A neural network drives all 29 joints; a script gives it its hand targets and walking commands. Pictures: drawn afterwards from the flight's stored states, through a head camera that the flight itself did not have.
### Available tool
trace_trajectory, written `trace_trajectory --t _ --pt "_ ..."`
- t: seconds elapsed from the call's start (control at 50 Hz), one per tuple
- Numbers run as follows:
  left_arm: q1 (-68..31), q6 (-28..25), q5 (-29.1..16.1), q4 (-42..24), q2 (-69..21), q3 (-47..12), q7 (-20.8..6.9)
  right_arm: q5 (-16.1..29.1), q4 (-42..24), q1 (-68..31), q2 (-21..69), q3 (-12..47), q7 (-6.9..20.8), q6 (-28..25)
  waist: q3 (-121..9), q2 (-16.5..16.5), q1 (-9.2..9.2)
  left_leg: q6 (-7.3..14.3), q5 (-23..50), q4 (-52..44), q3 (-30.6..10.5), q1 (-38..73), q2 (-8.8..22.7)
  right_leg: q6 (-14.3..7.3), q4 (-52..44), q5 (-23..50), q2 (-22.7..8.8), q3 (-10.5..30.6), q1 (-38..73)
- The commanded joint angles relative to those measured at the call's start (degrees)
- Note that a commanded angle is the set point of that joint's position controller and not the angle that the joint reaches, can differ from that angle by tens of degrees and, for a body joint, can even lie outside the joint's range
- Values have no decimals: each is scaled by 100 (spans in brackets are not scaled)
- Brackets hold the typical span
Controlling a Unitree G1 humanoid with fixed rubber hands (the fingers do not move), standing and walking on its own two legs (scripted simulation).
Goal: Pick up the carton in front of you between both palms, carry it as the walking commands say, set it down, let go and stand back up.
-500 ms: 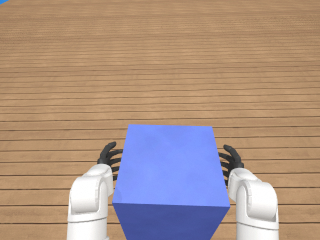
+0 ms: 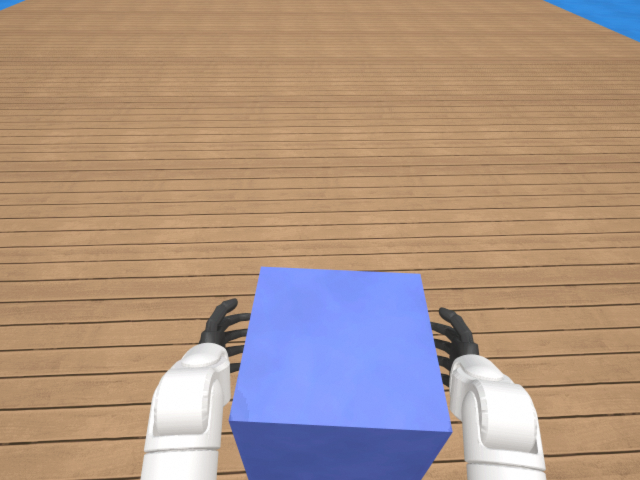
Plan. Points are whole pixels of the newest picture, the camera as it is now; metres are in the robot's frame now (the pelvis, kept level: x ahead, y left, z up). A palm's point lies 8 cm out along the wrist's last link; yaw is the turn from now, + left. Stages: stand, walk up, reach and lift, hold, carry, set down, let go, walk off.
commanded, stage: carry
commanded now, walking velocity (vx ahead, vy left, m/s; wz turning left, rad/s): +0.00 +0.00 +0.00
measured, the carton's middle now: (334, 387) +0.27 +0.00 -0.02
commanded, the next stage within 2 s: hold in 1.18 s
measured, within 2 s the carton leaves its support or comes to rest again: neither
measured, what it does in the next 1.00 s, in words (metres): shifts its weight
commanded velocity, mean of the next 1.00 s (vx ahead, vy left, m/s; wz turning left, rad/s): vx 0.00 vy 0.00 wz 0.00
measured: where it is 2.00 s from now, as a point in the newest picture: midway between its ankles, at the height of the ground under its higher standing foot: outside the picture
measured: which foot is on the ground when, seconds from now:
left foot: down 0.00-1.00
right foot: down 0.00-1.00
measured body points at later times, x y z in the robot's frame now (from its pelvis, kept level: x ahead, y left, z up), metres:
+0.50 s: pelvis -0.04 +0.00 +0.00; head -0.06 +0.00 +0.45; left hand +0.27 +0.15 +0.04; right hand +0.27 -0.15 +0.04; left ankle +0.00 +0.09 -0.73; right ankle -0.08 -0.11 -0.73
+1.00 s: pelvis -0.06 +0.00 +0.00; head -0.08 +0.00 +0.45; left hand +0.24 +0.15 +0.04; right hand +0.24 -0.16 +0.04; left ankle +0.00 +0.09 -0.73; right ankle -0.08 -0.11 -0.73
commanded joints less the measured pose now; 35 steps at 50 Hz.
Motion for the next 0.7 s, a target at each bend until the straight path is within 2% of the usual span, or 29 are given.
trace_trajectory --t 0.0,0.1,0.18,0.24,0.32,0.38,0.46,0.54,0.68 --pt "-2335 -452 -1761 -276 -4912 -3720 -1367 1757 -335 -2522 4980 3766 1340 -441 -1514 31 37 13 3850 64 -671 1114 707 -10 0 3334 -451 326 299" --pt "-2338 -999 -1356 169 -4625 -3285 -1330 1315 154 -2442 4677 3283 1294 -991 -1330 56 31 -2 3161 -29 -668 973 717 -56 -110 2892 -492 385 176" --pt "-2602 -1487 -1005 771 -4532 -2804 -1316 941 763 -2657 4551 2756 1273 -1469 -1132 73 34 6 2653 -205 -692 889 721 -91 -280 2402 -510 441 47" --pt "-2885 -1878 -776 1327 -4610 -2434 -1349 686 1304 -2926 4607 2365 1300 -1860 -999 67 36 11 2181 -373 -722 820 710 -125 -432 1902 -508 486 -55" --pt "-3209 -2245 -669 1819 -4948 -2292 -1432 584 1747 -3258 4958 2223 1385 -2221 -989 59 31 19 1861 -503 -757 821 708 -161 -540 1527 -494 520 -111" --pt "-3238 -2297 -692 1867 -5163 -2378 -1474 636 1802 -3315 5175 2326 1438 -2271 -1071 58 28 23 1827 -533 -768 852 715 -177 -551 1446 -484 527 -95" --pt "-3046 -2076 -878 1532 -5264 -2691 -1477 858 1492 -3150 5276 2663 1452 -2058 -1140 75 28 16 1836 -547 -761 850 727 -184 -546 1405 -475 527 -87" --pt "-2875 -1871 -872 1425 -5125 -2660 -1461 864 1377 -2990 5130 2636 1436 -1858 -1068 89 34 1 1734 -576 -756 776 733 -191 -573 1339 -477 538 -161" --pt "-3044 -1878 -964 1233 -5139 -2770 -1462 933 1222 -3123 5169 2729 1432 -1863 -992 89 25 -5 1432 -666 -785 731 725 -221 -651 1109 -475 587 -279"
